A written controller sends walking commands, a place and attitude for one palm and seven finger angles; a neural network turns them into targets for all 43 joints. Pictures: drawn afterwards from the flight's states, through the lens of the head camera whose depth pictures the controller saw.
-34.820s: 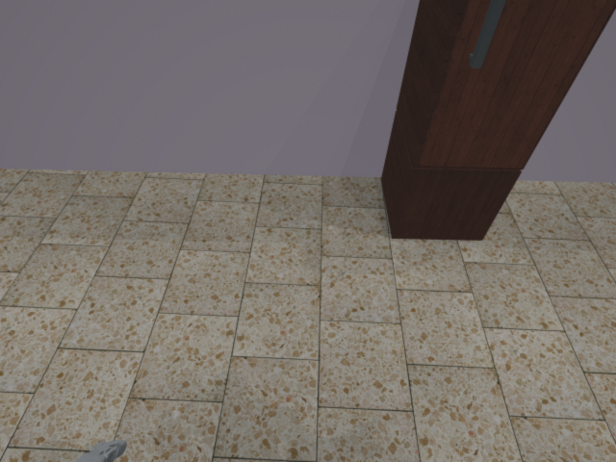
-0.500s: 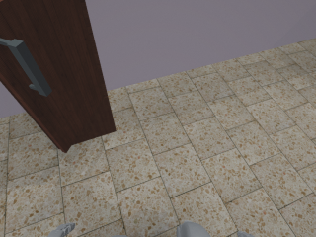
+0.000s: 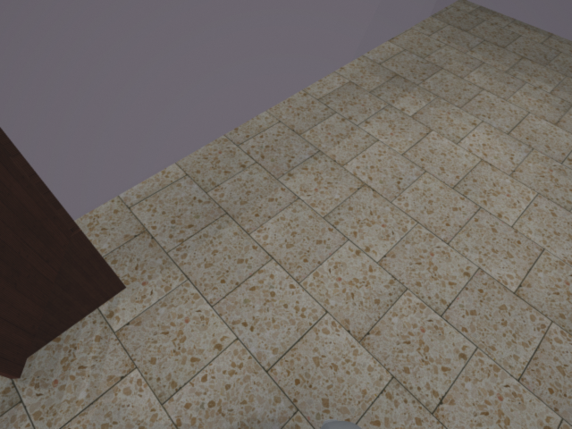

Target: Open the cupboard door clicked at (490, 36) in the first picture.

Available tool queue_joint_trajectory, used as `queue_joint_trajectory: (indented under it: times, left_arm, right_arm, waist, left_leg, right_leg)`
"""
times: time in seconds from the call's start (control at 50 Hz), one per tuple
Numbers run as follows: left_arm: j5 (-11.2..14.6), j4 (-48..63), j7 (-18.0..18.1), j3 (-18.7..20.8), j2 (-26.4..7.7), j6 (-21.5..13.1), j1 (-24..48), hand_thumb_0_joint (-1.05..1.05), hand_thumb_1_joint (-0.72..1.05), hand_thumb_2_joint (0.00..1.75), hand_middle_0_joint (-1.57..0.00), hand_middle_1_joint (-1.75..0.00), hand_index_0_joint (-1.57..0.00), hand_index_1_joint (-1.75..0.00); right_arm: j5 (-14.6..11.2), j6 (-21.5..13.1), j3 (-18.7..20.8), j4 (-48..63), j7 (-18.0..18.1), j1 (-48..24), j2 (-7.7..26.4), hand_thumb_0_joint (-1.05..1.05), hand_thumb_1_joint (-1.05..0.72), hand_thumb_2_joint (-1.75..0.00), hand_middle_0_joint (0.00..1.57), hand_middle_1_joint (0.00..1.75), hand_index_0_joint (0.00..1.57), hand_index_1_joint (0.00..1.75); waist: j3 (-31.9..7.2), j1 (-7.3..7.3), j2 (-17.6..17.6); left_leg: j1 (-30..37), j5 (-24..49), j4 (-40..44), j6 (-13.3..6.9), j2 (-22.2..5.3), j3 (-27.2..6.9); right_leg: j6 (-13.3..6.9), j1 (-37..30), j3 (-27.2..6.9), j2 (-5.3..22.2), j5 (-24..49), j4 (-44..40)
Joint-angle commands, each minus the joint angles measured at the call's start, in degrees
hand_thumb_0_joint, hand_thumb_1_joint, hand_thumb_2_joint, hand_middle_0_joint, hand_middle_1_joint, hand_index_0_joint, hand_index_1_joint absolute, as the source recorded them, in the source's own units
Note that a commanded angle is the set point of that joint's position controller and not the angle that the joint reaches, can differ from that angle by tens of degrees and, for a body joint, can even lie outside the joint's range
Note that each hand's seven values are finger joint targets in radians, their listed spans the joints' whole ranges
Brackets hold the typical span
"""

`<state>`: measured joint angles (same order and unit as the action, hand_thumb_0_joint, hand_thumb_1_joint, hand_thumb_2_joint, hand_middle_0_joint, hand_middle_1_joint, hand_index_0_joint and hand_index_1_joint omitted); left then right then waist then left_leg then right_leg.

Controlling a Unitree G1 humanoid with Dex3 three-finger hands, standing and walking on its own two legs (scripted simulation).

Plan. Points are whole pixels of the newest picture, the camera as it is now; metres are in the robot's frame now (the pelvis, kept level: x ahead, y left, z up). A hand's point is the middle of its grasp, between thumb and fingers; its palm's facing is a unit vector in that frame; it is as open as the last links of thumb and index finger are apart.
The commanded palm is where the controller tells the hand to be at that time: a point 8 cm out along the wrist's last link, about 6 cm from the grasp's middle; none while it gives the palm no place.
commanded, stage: walk to a spot facing it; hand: left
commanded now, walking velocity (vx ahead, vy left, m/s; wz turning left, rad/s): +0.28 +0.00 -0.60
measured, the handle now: out of the picture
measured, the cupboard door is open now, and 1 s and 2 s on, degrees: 48 48 48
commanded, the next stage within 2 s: turn to face it in 1.34 s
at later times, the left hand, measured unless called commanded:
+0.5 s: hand (253, 328) +0.29 +0.07 -0.15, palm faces -0.32 -0.92 -0.22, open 7.4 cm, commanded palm none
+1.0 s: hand (293, 220) +0.53 +0.01 -0.15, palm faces -0.46 -0.87 -0.17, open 7.4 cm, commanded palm none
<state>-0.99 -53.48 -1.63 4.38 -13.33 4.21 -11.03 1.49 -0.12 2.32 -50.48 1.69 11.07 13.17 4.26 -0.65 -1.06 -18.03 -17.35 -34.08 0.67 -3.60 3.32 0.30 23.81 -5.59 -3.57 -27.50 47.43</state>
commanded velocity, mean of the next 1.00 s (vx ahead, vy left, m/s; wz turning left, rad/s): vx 0.34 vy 0.00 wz -0.43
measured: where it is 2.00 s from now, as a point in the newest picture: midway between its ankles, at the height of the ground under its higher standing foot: (402, 287)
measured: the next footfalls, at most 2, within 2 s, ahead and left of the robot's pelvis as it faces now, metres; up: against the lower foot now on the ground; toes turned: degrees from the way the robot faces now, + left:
right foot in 0.32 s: +0.15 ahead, -0.18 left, +0.00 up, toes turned -19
left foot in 0.74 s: +0.43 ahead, -0.03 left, +0.00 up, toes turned -18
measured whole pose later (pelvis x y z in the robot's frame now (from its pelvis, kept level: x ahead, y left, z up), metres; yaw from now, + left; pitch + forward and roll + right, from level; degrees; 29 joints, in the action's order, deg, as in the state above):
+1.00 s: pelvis +0.37 -0.13 +0.02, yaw -30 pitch +1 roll -1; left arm -1.7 -55.9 -3.0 4.8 -12.5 0.5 -10.9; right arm 1.9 -3.7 2.1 -57.7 1.1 18.4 10.2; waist 2.6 0.2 -1.0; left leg -8.0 -14.3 -21.2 -0.1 -4.3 10.4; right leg 0.4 34.3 1.8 4.6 -12.0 58.3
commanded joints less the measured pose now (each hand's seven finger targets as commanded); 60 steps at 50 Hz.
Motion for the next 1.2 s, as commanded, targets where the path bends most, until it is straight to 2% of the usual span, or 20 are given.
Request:
queue_joint_trajectory:
  times: [0.0,0.06,0.2,0.26,0.28,0.3,0.32,0.36,0.42,0.62,0.68,0.72,0.74,0.8,0.88,1.06,1.12,1.14,1.16,1.18]
  left_arm:
    - [-1.0,7.5,-1.7,2.3,-5.2,-3.2,7.4,0.00,0.90,0.90,-0.20,-0.30,-0.20,-0.30]
    - [-0.8,7.1,-2.7,1.4,-2.7,-3.1,6.7,0.00,0.90,0.90,-0.20,-0.30,-0.20,-0.30]
    - [-0.5,8.2,-3.0,0.2,-2.1,-3.6,12.5,0.00,0.90,0.90,-0.20,-0.30,-0.20,-0.30]
    - [-0.7,4.4,-2.5,1.2,-5.2,-4.4,0.9,0.00,0.90,0.90,-0.20,-0.30,-0.20,-0.30]
    - [-1.1,1.1,-1.7,2.8,-10.9,-5.3,-9.9,0.00,0.90,0.90,-0.20,-0.30,-0.20,-0.30]
    - [-0.5,-0.7,-0.3,4.9,-18.8,-5.7,-17.9,0.00,0.90,0.90,-0.20,-0.30,-0.20,-0.30]
    - [0.6,-0.8,0.6,4.7,-18.6,-5.5,-16.4,0.00,0.90,0.90,-0.20,-0.30,-0.20,-0.30]
    - [0.4,2.0,1.4,3.0,-12.4,-5.5,-5.8,0.00,0.90,0.90,-0.20,-0.30,-0.20,-0.30]
    - [-0.1,2.8,1.5,1.7,-8.5,-7.0,-1.1,0.00,0.90,0.90,-0.20,-0.30,-0.20,-0.30]
    - [-0.2,-1.6,1.2,1.9,-8.6,-8.1,-7.1,0.00,0.90,0.90,-0.20,-0.30,-0.20,-0.30]
    - [0.3,-1.2,1.2,1.9,-7.2,-8.0,-4.3,0.00,0.90,0.90,-0.20,-0.30,-0.20,-0.30]
    - [0.8,0.8,0.5,0.4,-2.5,-8.2,-7.0,0.00,0.90,0.90,-0.20,-0.30,-0.20,-0.30]
    - [0.2,1.7,0.6,0.8,-3.8,-8.2,-3.5,0.00,0.90,0.90,-0.20,-0.30,-0.20,-0.30]
    - [-0.8,0.7,-0.3,1.0,-2.1,-7.2,-0.7,0.00,0.90,0.90,-0.20,-0.30,-0.20,-0.30]
    - [-0.7,0.2,-1.3,0.3,0.1,-5.1,-2.8,0.00,0.90,0.90,-0.20,-0.30,-0.20,-0.30]
    - [-0.8,3.8,-1.8,-0.3,-0.1,-4.8,10.2,0.00,0.90,0.90,-0.20,-0.30,-0.20,-0.30]
    - [-0.7,1.6,-1.5,0.2,-2.1,-5.5,3.5,0.00,0.90,0.90,-0.20,-0.30,-0.20,-0.30]
    - [-0.9,-1.5,-1.2,1.0,-4.1,-6.2,-5.9,0.00,0.90,0.90,-0.20,-0.30,-0.20,-0.30]
    - [-1.4,-4.0,-0.2,2.6,-10.6,-7.0,-15.7,0.00,0.90,0.90,-0.20,-0.30,-0.20,-0.30]
    - [-0.1,-4.8,0.6,3.7,-15.8,-6.8,-19.8,0.00,0.90,0.90,-0.20,-0.30,-0.20,-0.30]
  right_arm:
    - [1.1,-2.2,2.6,1.8,0.5,6.1,11.4,0.00,-0.90,-0.90,0.20,0.30,0.20,0.30]
    - [0.7,-3.0,1.6,0.5,0.6,8.2,8.3,0.00,-0.90,-0.90,0.20,0.30,0.20,0.30]
    - [1.2,-2.8,2.3,-2.4,-0.4,13.4,9.7,0.00,-0.90,-0.90,0.20,0.30,0.20,0.30]
    - [0.7,-2.5,2.2,-2.0,-1.0,10.5,10.2,0.00,-0.90,-0.90,0.20,0.30,0.20,0.30]
    - [-0.5,-2.8,1.6,-0.6,-1.5,8.1,8.1,0.00,-0.90,-0.90,0.20,0.30,0.20,0.30]
    - [-1.4,-3.0,0.3,3.7,-1.9,3.6,3.6,0.00,-0.90,-0.90,0.20,0.30,0.20,0.30]
    - [-1.2,-2.8,0.9,4.0,-1.5,0.4,6.6,0.00,-0.90,-0.90,0.20,0.30,0.20,0.30]
    - [-0.9,-2.8,1.8,2.9,-1.6,-0.9,6.3,0.00,-0.90,-0.90,0.20,0.30,0.20,0.30]
    - [0.0,-1.3,1.4,0.1,-1.8,2.5,3.8,0.00,-0.90,-0.90,0.20,0.30,0.20,0.30]
    - [-0.5,-2.8,1.4,3.7,-2.9,-7.6,2.5,0.00,-0.90,-0.90,0.20,0.30,0.20,0.30]
    - [0.0,-3.6,2.4,-0.9,-1.7,5.8,6.2,0.00,-0.90,-0.90,0.20,0.30,0.20,0.30]
    - [1.3,-3.8,4.1,-3.7,-0.6,20.6,15.8,0.00,-0.90,-0.90,0.20,0.30,0.20,0.30]
    - [1.0,-3.2,3.6,-3.0,-0.4,17.6,14.1,0.00,-0.90,-0.90,0.20,0.30,0.20,0.30]
    - [0.7,-4.3,1.6,-1.4,-0.4,8.4,5.8,0.00,-0.90,-0.90,0.20,0.30,0.20,0.30]
    - [0.2,-5.3,1.2,-3.9,0.0,9.5,5.0,0.00,-0.90,-0.90,0.20,0.30,0.20,0.30]
    - [1.0,-4.1,1.2,-8.0,-0.9,16.0,5.7,0.00,-0.90,-0.90,0.20,0.30,0.20,0.30]
    - [0.8,-3.7,1.1,-8.6,-0.7,15.7,7.1,0.00,-0.90,-0.90,0.20,0.30,0.20,0.30]
    - [0.3,-3.7,0.9,-8.4,-0.8,14.3,7.1,0.00,-0.90,-0.90,0.20,0.30,0.20,0.30]
    - [-0.8,-3.9,0.4,-6.7,-1.5,13.7,4.7,0.00,-0.90,-0.90,0.20,0.30,0.20,0.30]
    - [-1.5,-4.0,0.1,-4.2,-1.5,11.7,2.3,0.00,-0.90,-0.90,0.20,0.30,0.20,0.30]
  waist:
    - [1.0,-1.05,8.8]
    - [-0.6,-0.73,11.7]
    - [-1.7,-2.89,11.4]
    - [-6.1,3.41,6.2]
    - [-11.8,8.83,-4.6]
    - [-14.5,11.65,-20.7]
    - [-11.4,10.56,-14.7]
    - [-4.5,5.10,-6.2]
    - [-3.8,0.31,-7.0]
    - [-3.2,2.61,-5.7]
    - [-6.7,-4.45,0.0]
    - [-17.5,-8.29,22.1]
    - [-12.0,-7.48,13.8]
    - [-0.1,-2.08,9.5]
    - [-4.5,0.31,10.2]
    - [1.8,-2.37,7.2]
    - [-2.8,1.51,6.3]
    - [-7.5,5.87,3.5]
    - [-15.0,9.88,-7.9]
    - [-17.8,10.16,-17.0]
  left_leg:
    - [7.3,-14.5,25.2,-7.6,-19.5,-19.5]
    - [12.9,1.3,22.0,-4.9,-14.2,-5.3]
    - [14.4,11.5,18.4,-4.8,-16.9,4.5]
    - [7.4,19.8,1.1,-1.9,-14.0,10.3]
    - [-6.8,16.0,-15.9,0.6,-10.0,14.0]
    - [-24.5,-18.6,-36.2,3.4,-0.4,10.5]
    - [-28.5,-16.7,-42.4,2.2,-3.3,-1.2]
    - [-25.3,-8.2,-40.1,2.9,-6.9,-2.8]
    - [-15.5,-2.4,-29.2,4.1,-6.0,-1.1]
    - [-10.8,3.5,-4.0,2.6,-0.9,0.7]
    - [14.9,7.5,6.8,0.2,-0.2,0.6]
    - [32.6,-0.8,17.9,-10.6,-26.0,-33.5]
    - [27.6,-1.2,19.4,-13.0,-27.2,-35.0]
    - [8.6,0.8,22.6,-7.6,-19.3,-18.4]
    - [11.2,14.7,21.9,-5.9,-14.7,-3.1]
    - [12.8,13.1,23.0,-6.1,-16.2,3.8]
    - [14.1,30.6,10.4,-4.4,-15.0,7.7]
    - [9.4,34.7,-1.8,-2.5,-12.2,10.2]
    - [-6.7,20.1,-20.4,0.3,-6.7,14.1]
    - [-19.2,-16.9,-38.0,2.2,0.7,7.9]
  right_leg:
    - [0.6,16.8,3.2,6.2,4.1,19.7]
    - [1.6,17.0,6.5,7.1,10.5,16.6]
    - [0.1,5.4,13.0,6.3,8.4,-6.1]
    - [-3.2,-15.7,15.5,2.1,11.3,-16.5]
    - [-7.4,-34.8,2.8,10.5,5.1,-21.1]
    - [-14.3,-41.2,-28.7,28.0,8.9,-30.8]
    - [-15.5,-37.3,-28.3,27.7,10.3,-32.5]
    - [-14.2,-23.0,-20.9,23.9,8.2,-33.7]
    - [-11.5,-13.0,-6.6,17.5,25.1,-33.1]
    - [-10.6,-20.7,-7.7,16.0,32.3,-30.2]
    - [-6.9,-8.1,-3.1,10.8,33.5,-16.0]
    - [-2.0,11.6,5.6,-0.6,-4.7,20.2]
    - [-2.6,15.6,1.6,3.6,-3.2,27.6]
    - [-1.4,15.4,2.2,8.7,8.9,28.6]
    - [-0.1,12.3,4.9,9.1,13.8,18.1]
    - [-1.4,6.8,11.8,8.1,16.6,-7.6]
    - [-3.9,-6.7,14.5,4.5,14.7,-14.0]
    - [-5.7,-20.6,13.6,3.5,15.6,-16.6]
    - [-10.8,-38.0,-4.5,16.2,9.5,-20.9]
    - [-15.9,-41.7,-28.2,29.5,11.6,-30.7]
